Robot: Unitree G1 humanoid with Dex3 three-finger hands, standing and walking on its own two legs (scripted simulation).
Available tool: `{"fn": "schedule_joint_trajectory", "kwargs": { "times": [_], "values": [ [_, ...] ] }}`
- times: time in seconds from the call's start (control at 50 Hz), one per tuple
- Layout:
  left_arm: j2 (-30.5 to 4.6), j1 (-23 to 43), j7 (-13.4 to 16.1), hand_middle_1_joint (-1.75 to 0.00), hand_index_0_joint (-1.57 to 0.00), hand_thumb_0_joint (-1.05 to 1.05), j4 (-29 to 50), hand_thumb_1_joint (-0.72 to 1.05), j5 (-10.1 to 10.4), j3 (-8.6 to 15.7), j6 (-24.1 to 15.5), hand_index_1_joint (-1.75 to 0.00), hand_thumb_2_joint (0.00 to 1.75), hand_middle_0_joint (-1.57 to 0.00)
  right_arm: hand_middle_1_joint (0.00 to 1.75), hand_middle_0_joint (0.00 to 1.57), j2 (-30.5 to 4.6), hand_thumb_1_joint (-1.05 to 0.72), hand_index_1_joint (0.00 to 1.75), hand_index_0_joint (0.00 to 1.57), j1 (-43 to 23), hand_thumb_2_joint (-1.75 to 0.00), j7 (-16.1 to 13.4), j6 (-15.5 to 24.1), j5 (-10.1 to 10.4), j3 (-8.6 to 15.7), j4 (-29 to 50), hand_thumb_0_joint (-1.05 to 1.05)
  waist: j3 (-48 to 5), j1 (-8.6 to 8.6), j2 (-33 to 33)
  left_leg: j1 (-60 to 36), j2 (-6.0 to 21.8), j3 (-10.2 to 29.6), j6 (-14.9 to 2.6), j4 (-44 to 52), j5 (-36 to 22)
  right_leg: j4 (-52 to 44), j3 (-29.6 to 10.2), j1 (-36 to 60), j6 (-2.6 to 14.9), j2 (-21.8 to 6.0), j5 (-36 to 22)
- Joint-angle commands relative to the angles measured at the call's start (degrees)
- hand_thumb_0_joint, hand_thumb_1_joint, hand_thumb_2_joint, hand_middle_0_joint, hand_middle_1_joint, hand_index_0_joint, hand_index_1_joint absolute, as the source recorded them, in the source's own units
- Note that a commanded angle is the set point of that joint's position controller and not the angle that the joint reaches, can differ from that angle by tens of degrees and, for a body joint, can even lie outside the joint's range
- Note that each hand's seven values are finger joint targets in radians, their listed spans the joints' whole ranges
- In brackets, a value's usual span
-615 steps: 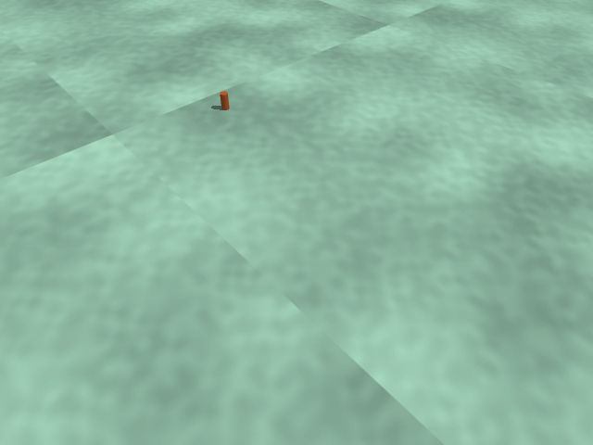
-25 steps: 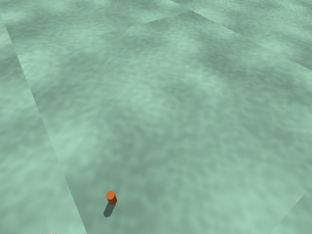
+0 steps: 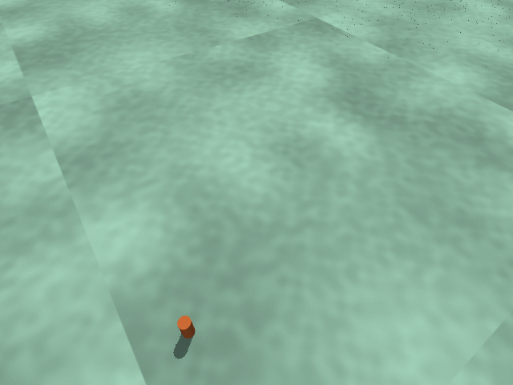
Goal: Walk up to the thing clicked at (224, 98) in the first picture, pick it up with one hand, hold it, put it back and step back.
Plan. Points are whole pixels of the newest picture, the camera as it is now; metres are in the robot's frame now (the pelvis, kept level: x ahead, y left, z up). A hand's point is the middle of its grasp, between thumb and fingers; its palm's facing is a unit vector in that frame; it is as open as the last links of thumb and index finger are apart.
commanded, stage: walk up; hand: left
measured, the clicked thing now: (186, 327) +0.43 +0.27 -0.73
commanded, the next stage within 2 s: stand in 0.02 s
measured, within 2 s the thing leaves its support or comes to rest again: neither
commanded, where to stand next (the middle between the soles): +0.04 +0.03 m, yaw -1 degrees
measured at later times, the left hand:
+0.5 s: hand out of the picture +0.10 +0.23 -0.15, palm faces -0.04 -0.94 -0.33, open 7.4 cm
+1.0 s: hand out of the picture +0.10 +0.23 -0.15, palm faces -0.04 -0.94 -0.35, open 7.4 cm
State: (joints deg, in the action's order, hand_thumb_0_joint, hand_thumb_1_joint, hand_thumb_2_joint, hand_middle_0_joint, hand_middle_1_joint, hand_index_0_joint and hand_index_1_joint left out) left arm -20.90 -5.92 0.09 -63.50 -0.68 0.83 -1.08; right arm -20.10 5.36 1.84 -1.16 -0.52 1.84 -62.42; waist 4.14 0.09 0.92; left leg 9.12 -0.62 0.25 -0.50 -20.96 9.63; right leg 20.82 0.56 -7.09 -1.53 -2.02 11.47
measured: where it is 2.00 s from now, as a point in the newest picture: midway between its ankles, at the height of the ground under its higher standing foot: outside the picture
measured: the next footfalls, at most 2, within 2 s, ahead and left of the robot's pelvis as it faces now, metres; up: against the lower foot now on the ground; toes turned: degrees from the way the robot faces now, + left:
none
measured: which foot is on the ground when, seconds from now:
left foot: down 0.00-1.00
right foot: down 0.00-1.00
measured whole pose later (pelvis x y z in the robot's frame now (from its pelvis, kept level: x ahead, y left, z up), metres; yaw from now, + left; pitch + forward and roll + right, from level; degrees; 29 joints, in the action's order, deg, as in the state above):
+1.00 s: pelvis +0.02 -0.02 +0.00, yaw -1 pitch -2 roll +0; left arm -20.3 -6.5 -0.4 -63.9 -0.3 0.1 -0.8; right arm -20.0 5.9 0.5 0.7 -0.6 -0.1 -64.7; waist 3.2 0.5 0.4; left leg 5.7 1.7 0.4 1.7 -17.3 9.6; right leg 17.1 0.7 -3.8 0.4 0.3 11.3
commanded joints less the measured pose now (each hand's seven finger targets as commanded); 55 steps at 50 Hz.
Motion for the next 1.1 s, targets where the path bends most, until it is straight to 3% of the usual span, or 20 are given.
{"fn": "schedule_joint_trajectory", "kwargs": {
  "times": [0.0, 0.04, 0.08, 0.24, 0.44, 0.6, 0.78, 1.08],
  "values": [
    [-11.0, 2.0, 0.6, -0.30, -0.20, 0.00, 2.5, 0.90, 0.2, 1.4, -0.9, -0.30, 0.90, -0.20, 0.30, 0.20, -11.0, -0.90, 0.30, 0.20, -2.0, -0.90, -1.2, 1.8, 0.0, 1.5, 2.5, 0.00, -6.7, 0.24, -2.8, -2.9, 8.0, 7.2, -1.25, 6.1, -1.3, -4.7, -5.0, -0.7, 2.76, -5.4, -0.1],
    [-10.9, 2.1, 0.3, -0.30, -0.20, 0.00, 2.7, 0.90, 0.0, 1.4, -0.7, -0.30, 0.90, -0.20, 0.30, 0.20, -12.4, -0.90, 0.30, 0.20, -2.6, -0.90, -1.5, 2.4, -0.3, 1.8, 2.3, 0.00, -4.5, 0.06, -0.7, -1.1, 8.0, 7.8, -0.92, 7.4, 2.0, -4.8, -4.8, -0.8, 2.52, -4.9, 1.2],
    [-11.4, 1.5, 0.2, -0.30, -0.20, 0.00, 2.5, 0.90, -0.1, 1.4, -0.8, -0.30, 0.90, -0.20, 0.30, 0.20, -12.5, -0.90, 0.30, 0.20, -2.9, -0.90, -1.5, 2.6, -0.2, 1.7, 1.9, 0.00, -4.2, -0.14, 0.0, -1.3, 7.9, 7.5, -0.87, 7.3, 0.3, -5.0, -4.9, -0.8, 2.50, -5.1, -0.4],
    [-11.7, 1.0, 0.3, -0.30, -0.20, 0.00, 2.6, 0.90, 0.1, 1.4, -1.3, -0.30, 0.90, -0.20, 0.30, 0.20, -12.1, -0.90, 0.30, 0.20, -2.6, -0.90, -1.9, 3.3, 0.1, 1.3, 1.0, 0.00, -7.2, 0.09, -0.4, -5.3, 8.2, 5.6, -0.43, 4.7, -12.5, -5.0, -5.1, 1.7, 2.37, -5.8, -10.8],
    [-11.4, 1.5, 0.4, -0.30, -0.20, 0.00, 2.5, 0.90, 0.1, 1.3, -1.0, -0.30, 0.90, -0.20, 0.30, 0.20, -12.0, -0.90, 0.30, 0.20, -2.3, -0.90, -2.2, 2.9, 0.2, 0.9, 0.8, 0.00, -5.8, 0.40, -0.9, -4.4, 8.1, 5.0, 0.01, 4.7, -9.4, -5.8, -5.3, 2.1, 2.46, -5.7, -9.6],
    [-11.8, 1.2, 0.6, -0.30, -0.20, 0.00, 2.7, 0.90, 0.3, 1.6, -1.1, -0.30, 0.90, -0.20, 0.30, 0.20, -12.0, -0.90, 0.30, 0.20, -2.0, -0.90, -2.4, 3.0, 0.3, 0.7, 0.9, 0.00, -8.1, 0.21, -1.7, -6.5, 8.5, 4.3, -0.02, 3.3, -16.2, -4.6, -4.9, 4.7, 2.38, -6.0, -18.7],
    [-11.8, 1.9, 0.5, -0.30, -0.20, 0.00, 2.7, 0.90, 0.2, 1.7, -0.7, -0.30, 0.90, -0.20, 0.30, 0.20, -12.4, -0.90, 0.30, 0.20, -2.3, -0.90, -2.4, 2.8, 0.1, 0.5, 1.0, 0.00, -5.0, 0.17, -0.7, -5.0, 8.5, 4.6, 0.15, 5.1, -9.3, -6.4, -5.3, 2.2, 2.72, -5.5, -9.9],
    [-12.1, 1.6, 0.5, -0.30, -0.20, 0.00, 2.8, 0.90, 0.2, 1.6, -0.7, -0.30, 0.90, -0.20, 0.30, 0.20, -12.2, -0.90, 0.30, 0.20, -1.5, -0.90, -2.4, 2.8, 0.0, 0.3, 1.0, 0.00, -5.8, 0.10, -0.9, -5.0, 8.5, 4.5, 0.01, 5.0, -9.6, -6.2, -5.5, 2.8, 2.92, -5.5, -10.4]
  ]
}}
